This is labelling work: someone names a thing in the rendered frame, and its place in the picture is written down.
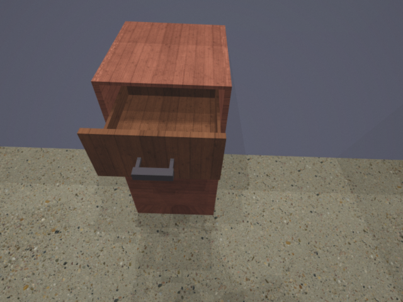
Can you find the drawer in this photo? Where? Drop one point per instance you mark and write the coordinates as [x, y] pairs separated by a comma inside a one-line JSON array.
[[159, 124]]

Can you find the cabinet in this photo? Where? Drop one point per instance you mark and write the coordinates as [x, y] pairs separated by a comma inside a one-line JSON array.
[[176, 55]]

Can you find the handle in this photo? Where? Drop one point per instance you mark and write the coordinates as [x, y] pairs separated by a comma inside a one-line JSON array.
[[152, 174]]

